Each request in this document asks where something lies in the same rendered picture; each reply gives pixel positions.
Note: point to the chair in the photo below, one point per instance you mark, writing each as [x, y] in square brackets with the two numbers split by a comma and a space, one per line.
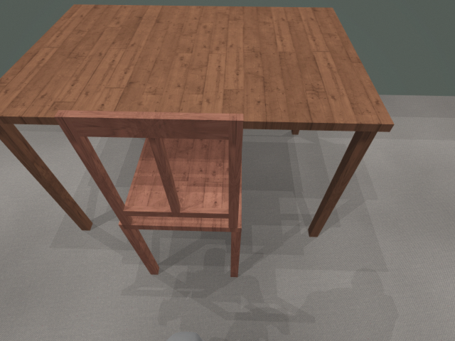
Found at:
[188, 178]

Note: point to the table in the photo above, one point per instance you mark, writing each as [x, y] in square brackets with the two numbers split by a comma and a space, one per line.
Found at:
[287, 68]

